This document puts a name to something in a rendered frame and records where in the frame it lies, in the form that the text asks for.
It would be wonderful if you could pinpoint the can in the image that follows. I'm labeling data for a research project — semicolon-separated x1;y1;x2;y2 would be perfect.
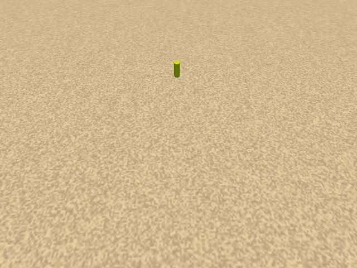
174;61;180;76

